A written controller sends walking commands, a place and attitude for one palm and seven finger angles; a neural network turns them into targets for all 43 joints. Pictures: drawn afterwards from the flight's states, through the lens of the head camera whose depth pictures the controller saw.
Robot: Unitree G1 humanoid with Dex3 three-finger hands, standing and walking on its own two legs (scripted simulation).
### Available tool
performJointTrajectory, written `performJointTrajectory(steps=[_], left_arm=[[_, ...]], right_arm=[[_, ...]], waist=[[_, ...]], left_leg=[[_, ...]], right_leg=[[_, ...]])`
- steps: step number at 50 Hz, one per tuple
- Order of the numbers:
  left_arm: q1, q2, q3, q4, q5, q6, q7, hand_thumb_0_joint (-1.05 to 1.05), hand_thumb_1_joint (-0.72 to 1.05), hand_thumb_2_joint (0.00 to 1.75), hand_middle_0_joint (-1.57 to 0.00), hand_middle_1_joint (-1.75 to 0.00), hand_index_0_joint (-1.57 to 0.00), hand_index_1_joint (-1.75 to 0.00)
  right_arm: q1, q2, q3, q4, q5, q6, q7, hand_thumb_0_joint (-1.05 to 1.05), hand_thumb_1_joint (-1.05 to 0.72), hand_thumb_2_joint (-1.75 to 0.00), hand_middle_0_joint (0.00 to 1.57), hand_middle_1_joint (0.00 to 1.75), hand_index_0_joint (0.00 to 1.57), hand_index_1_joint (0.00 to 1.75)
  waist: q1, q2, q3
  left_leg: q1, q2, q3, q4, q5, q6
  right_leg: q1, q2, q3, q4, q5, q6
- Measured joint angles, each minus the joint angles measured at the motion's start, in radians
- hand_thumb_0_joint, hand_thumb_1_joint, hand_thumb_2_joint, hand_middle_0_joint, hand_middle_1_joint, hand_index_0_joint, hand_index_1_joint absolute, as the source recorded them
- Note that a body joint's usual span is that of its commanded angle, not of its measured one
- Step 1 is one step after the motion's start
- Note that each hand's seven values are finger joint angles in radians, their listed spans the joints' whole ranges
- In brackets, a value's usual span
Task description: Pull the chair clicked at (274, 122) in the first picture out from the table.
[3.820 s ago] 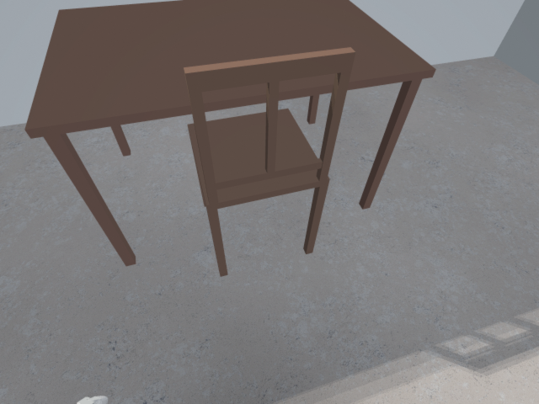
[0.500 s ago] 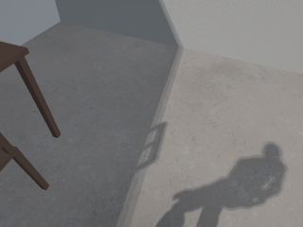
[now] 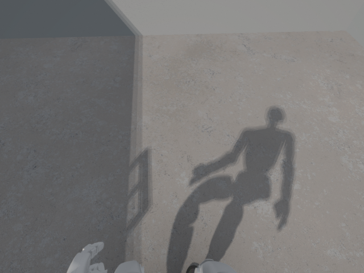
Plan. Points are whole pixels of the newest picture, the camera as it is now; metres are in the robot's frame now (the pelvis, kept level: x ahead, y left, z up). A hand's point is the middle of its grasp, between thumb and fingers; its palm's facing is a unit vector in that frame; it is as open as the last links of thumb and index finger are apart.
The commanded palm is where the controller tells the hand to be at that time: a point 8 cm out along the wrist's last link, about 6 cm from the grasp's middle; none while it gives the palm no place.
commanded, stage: walk to a spot facing it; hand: left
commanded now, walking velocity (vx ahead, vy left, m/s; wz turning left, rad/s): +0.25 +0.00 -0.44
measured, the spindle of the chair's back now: out of the picture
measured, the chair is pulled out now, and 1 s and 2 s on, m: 0.00 0.00 0.00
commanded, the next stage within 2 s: turn to face it in 0.08 s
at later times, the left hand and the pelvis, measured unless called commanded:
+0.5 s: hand (80, 260) +0.17 +0.25 -0.16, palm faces +0.04 -0.98 -0.17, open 7.4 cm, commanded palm none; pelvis +0.16 +0.07 +0.02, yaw -3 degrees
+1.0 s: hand (88, 223) +0.25 +0.24 -0.11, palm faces +0.26 -0.92 -0.30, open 7.4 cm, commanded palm none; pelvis +0.17 +0.01 +0.02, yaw +15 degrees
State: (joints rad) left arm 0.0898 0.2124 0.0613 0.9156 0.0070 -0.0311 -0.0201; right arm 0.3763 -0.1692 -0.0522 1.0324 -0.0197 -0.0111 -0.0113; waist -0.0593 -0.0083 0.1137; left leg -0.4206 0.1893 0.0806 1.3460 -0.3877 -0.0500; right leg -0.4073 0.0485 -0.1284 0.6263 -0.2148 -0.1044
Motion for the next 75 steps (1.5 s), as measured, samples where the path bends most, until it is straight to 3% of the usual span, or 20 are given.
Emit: performJointTrajectory(steps=[4,8,13,17,20,24,28,38,43,45,48,51,54,59,64,67,68,70,72,75], left_arm=[[0.066,-0.01,-0.003,0.036,0.011,0.003,0.01,0.01,0.9,0.9,-0.2,-0.3,-0.2,-0.3],[0.125,-0.017,0.001,0.049,0.013,-0.001,0.011,0.01,0.91,0.9,-0.2,-0.3,-0.2,-0.3],[0.188,-0.017,0.002,0.059,0.015,-0.002,0.015,0.01,0.91,0.9,-0.2,-0.3,-0.2,-0.3],[0.229,-0.015,-0.003,0.092,0.008,0.001,0.032,0.01,0.9,0.9,-0.2,-0.3,-0.2,-0.3],[0.227,0.0,-0.007,0.128,0.004,0.015,0.046,0.01,0.9,0.9,-0.2,-0.3,-0.2,-0.3],[0.196,-0.008,-0.012,0.15,0.008,0.037,0.046,0.01,0.91,0.9,-0.2,-0.3,-0.2,-0.3],[0.159,-0.02,-0.003,0.127,0.008,0.052,0.042,0.01,0.9,0.9,-0.2,-0.3,-0.2,-0.3],[0.054,-0.012,0.017,0.047,0.004,0.074,0.046,0.01,0.9,0.9,-0.2,-0.3,-0.2,-0.3],[0.017,-0.011,0.011,-0.001,-0.006,0.064,0.05,0.01,0.9,0.9,-0.2,-0.3,-0.2,-0.3],[0.021,-0.006,0.007,-0.023,-0.004,0.048,0.053,0.01,0.9,0.9,-0.2,-0.3,-0.2,-0.3],[0.031,-0.019,-0.007,-0.029,0.003,0.045,0.053,0.01,0.9,0.9,-0.2,-0.3,-0.2,-0.3],[0.055,-0.025,-0.015,-0.032,0.004,0.042,0.053,0.01,0.9,0.9,-0.2,-0.3,-0.2,-0.3],[0.077,-0.029,-0.021,-0.032,0.007,0.036,0.052,0.01,0.9,0.9,-0.2,-0.3,-0.2,-0.3],[0.124,-0.027,-0.028,-0.025,0.014,0.035,0.045,0.01,0.9,0.9,-0.2,-0.3,-0.2,-0.3],[0.177,0.002,-0.017,-0.003,0.019,0.049,0.042,0.01,0.9,0.9,-0.2,-0.3,-0.2,-0.3],[0.212,0.033,-0.003,0.012,0.015,0.059,0.039,0.01,0.9,0.9,-0.2,-0.3,-0.2,-0.3],[0.221,0.046,0.004,0.016,0.011,0.066,0.037,0.01,0.9,0.9,-0.2,-0.3,-0.2,-0.3],[0.215,0.074,0.016,0.032,0.01,0.092,0.042,0.01,0.9,0.9,-0.2,-0.3,-0.2,-0.3],[0.203,0.087,0.024,0.046,0.009,0.107,0.046,0.01,0.9,0.9,-0.2,-0.3,-0.2,-0.3],[0.176,0.091,0.028,0.04,0.009,0.104,0.039,0.01,0.9,0.9,-0.2,-0.3,-0.2,-0.3]], right_arm=[[-0.117,-0.013,-0.002,-0.077,-0.01,-0.011,0.002,0.0,-0.91,-0.9,0.2,0.3,0.2,0.29],[-0.198,-0.017,-0.002,-0.122,-0.011,-0.014,0.011,0.0,-0.91,-0.9,0.2,0.3,0.2,0.29],[-0.263,-0.019,0.005,-0.137,-0.005,-0.016,0.016,0.0,-0.91,-0.9,0.2,0.3,0.2,0.29],[-0.263,-0.017,0.022,-0.113,0.0,-0.034,0.013,0.0,-0.91,-0.9,0.2,0.3,0.2,0.3],[-0.253,0.009,0.04,-0.083,-0.004,-0.034,0.009,0.0,-0.91,-0.9,0.2,0.3,0.2,0.3],[-0.214,0.031,0.053,-0.055,-0.003,-0.013,0.001,0.0,-0.9,-0.9,0.2,0.3,0.2,0.3],[-0.179,0.013,0.024,-0.047,0.005,0.002,-0.007,-0.02,-0.94,-0.9,0.21,0.3,0.2,0.3],[-0.095,-0.028,-0.011,-0.04,-0.004,0.038,0.001,0.0,-0.91,-0.9,0.2,0.3,0.2,0.3],[-0.079,-0.045,-0.027,-0.049,-0.004,0.056,0.005,0.0,-0.91,-0.9,0.2,0.3,0.2,0.3],[-0.074,-0.05,-0.034,-0.055,0.005,0.063,0.009,0.0,-0.9,-0.9,0.2,0.3,0.2,0.3],[-0.089,-0.069,-0.049,-0.057,0.0,0.077,0.013,0.0,-0.91,-0.9,0.2,0.3,0.2,0.3],[-0.109,-0.084,-0.055,-0.067,-0.003,0.083,0.025,0.0,-0.91,-0.9,0.2,0.3,0.2,0.3],[-0.137,-0.093,-0.054,-0.08,-0.003,0.085,0.032,0.0,-0.91,-0.9,0.2,0.3,0.2,0.3],[-0.203,-0.108,-0.048,-0.093,0.0,0.094,0.038,0.0,-0.91,-0.9,0.2,0.3,0.2,0.29],[-0.276,-0.113,-0.033,-0.118,0.006,0.087,0.042,0.0,-0.91,-0.9,0.2,0.3,0.19,0.29],[-0.3,-0.115,-0.023,-0.148,0.006,0.068,0.044,0.0,-0.91,-0.9,0.2,0.3,0.19,0.29],[-0.305,-0.116,-0.022,-0.159,0.004,0.056,0.044,0.0,-0.91,-0.9,0.2,0.3,0.2,0.29],[-0.315,-0.102,-0.015,-0.168,0.008,0.04,0.042,0.0,-0.91,-0.9,0.2,0.3,0.2,0.29],[-0.308,-0.09,-0.007,-0.173,0.007,0.033,0.033,0.0,-0.91,-0.9,0.2,0.3,0.2,0.3],[-0.293,-0.076,0.001,-0.168,0.005,0.035,0.024,0.0,-0.9,-0.9,0.2,0.3,0.2,0.3]], waist=[[0.007,0.013,-0.042],[0.046,0.018,-0.074],[0.096,0.016,-0.089],[0.108,0.019,-0.1],[0.112,-0.03,-0.095],[0.097,-0.033,-0.086],[0.077,-0.023,-0.082],[0.02,0.01,-0.078],[0.0,0.042,-0.078],[0.008,0.039,-0.088],[0.004,0.063,-0.085],[0.006,0.059,-0.082],[0.014,0.043,-0.067],[0.046,0.019,-0.037],[0.085,-0.009,-0.012],[0.1,-0.025,-0.016],[0.1,-0.03,-0.02],[0.113,-0.056,-0.011],[0.114,-0.055,-0.016],[0.107,-0.044,-0.019]], left_leg=[[-0.145,0.007,-0.035,-0.143,0.082,-0.013],[-0.181,-0.013,-0.044,-0.316,0.124,-0.025],[-0.11,-0.071,-0.042,-0.54,0.117,-0.019],[0.049,-0.118,-0.02,-0.779,0.225,0.015],[0.082,-0.159,-0.002,-0.762,0.167,0.091],[0.126,-0.186,-0.021,-0.824,0.172,0.108],[0.14,-0.21,-0.052,-0.886,0.205,0.122],[0.114,-0.247,-0.162,-0.906,0.229,0.104],[0.082,-0.263,-0.226,-0.864,0.222,0.073],[0.049,-0.278,-0.23,-0.798,0.169,0.054],[-0.04,-0.259,-0.171,-0.508,-0.04,0.023],[-0.103,-0.219,-0.108,-0.266,-0.026,-0.001],[-0.11,-0.18,-0.079,-0.199,-0.009,-0.022],[-0.059,-0.147,-0.059,-0.301,-0.033,-0.034],[0.037,-0.15,-0.018,-0.517,-0.051,-0.015],[0.132,-0.162,0.018,-0.731,0.061,0.009],[0.137,-0.165,0.014,-0.759,0.13,0.038],[0.116,-0.181,0.009,-0.708,0.091,0.077],[0.118,-0.184,-0.011,-0.713,0.065,0.089],[0.138,-0.193,-0.047,-0.772,0.101,0.087]], right_leg=[[0.071,0.024,0.048,-0.107,0.026,0.004],[0.122,0.03,0.096,-0.161,0.021,0.017],[0.181,0.025,0.136,-0.178,-0.018,0.045],[0.235,0.02,0.13,-0.142,-0.09,0.079],[0.182,-0.024,0.118,0.065,-0.244,0.107],[0.075,-0.06,0.103,0.296,-0.282,0.136],[-0.001,-0.089,0.117,0.353,-0.218,0.16],[-0.011,-0.073,0.145,0.246,-0.21,0.179],[0.084,-0.038,0.146,0.03,-0.164,0.165],[0.147,-0.047,0.143,-0.12,-0.059,0.136],[0.166,-0.058,0.094,-0.102,-0.067,0.09],[0.203,-0.085,0.056,-0.13,-0.074,0.084],[0.223,-0.116,0.023,-0.142,-0.071,0.086],[0.23,-0.163,-0.032,-0.13,-0.081,0.097],[0.213,-0.204,-0.085,-0.085,-0.104,0.123],[0.181,-0.232,-0.117,-0.007,-0.143,0.15],[0.147,-0.239,-0.106,0.07,-0.173,0.163],[0.066,-0.226,-0.02,0.268,-0.291,0.181],[-0.001,-0.193,0.036,0.413,-0.305,0.19],[-0.057,-0.168,0.075,0.478,-0.232,0.2]])
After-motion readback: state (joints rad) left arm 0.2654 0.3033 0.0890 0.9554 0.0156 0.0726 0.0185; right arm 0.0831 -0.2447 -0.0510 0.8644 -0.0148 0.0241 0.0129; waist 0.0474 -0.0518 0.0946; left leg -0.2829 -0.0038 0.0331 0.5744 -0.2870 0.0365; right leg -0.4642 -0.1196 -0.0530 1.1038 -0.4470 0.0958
